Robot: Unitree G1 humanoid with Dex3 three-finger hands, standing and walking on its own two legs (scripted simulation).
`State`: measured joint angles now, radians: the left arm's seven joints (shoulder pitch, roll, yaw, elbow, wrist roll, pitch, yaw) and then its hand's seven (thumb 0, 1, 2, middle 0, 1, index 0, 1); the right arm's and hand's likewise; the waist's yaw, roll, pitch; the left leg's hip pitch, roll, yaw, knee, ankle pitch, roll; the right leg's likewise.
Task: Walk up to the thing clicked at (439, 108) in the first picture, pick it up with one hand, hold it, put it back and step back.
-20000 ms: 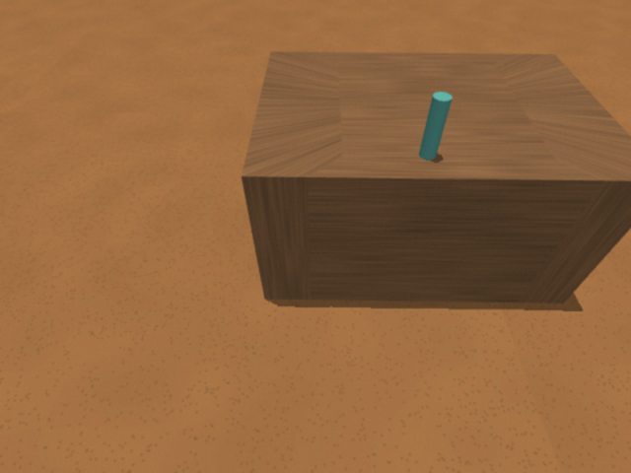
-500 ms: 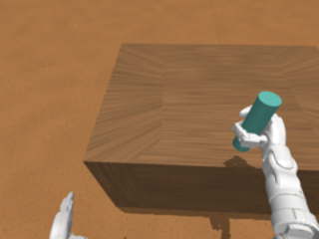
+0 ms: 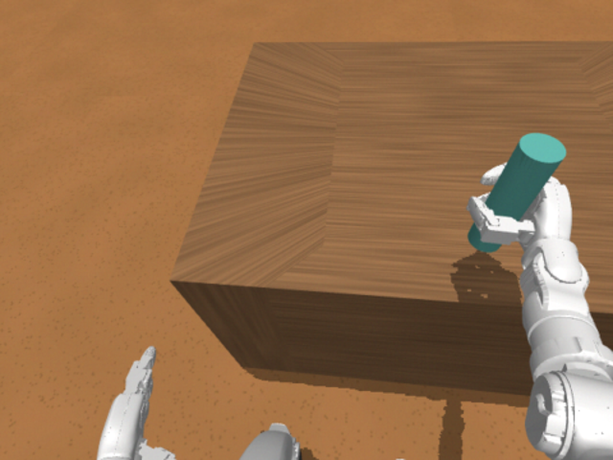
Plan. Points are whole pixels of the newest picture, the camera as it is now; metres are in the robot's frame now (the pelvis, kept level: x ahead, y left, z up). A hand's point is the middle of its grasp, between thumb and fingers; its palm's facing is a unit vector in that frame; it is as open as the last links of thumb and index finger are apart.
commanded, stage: crouch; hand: right
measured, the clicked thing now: (508, 200) +0.46 -0.19 +0.07
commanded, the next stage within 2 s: lower in 0.22 s
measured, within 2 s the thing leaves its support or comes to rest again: rests again in 1.24 s
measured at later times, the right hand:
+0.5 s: hand (484, 211) +0.48 -0.18 +0.02, palm faces +0.08 +1.00 +0.03, open 6.4 cm
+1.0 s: hand (469, 226) +0.49 -0.17 -0.03, palm faces +0.09 +1.00 +0.03, open 6.4 cm
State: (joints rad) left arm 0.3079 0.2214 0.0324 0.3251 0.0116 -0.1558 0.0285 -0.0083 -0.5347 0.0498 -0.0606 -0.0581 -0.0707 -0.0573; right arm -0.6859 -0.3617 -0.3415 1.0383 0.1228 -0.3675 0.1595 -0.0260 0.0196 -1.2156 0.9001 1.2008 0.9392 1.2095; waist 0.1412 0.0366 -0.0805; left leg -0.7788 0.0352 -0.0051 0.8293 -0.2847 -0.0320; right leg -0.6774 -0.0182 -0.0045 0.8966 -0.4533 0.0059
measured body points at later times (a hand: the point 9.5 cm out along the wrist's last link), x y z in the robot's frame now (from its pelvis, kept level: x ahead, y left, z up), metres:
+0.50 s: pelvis -0.01 +0.00 -0.03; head +0.10 -0.02 +0.41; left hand +0.15 +0.26 -0.04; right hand +0.47 -0.23 +0.02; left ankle +0.07 +0.14 -0.69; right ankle -0.01 -0.12 -0.69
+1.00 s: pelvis -0.01 +0.00 -0.05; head +0.12 -0.03 +0.37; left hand +0.15 +0.26 -0.04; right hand +0.48 -0.23 -0.03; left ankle +0.07 +0.14 -0.69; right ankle -0.01 -0.12 -0.69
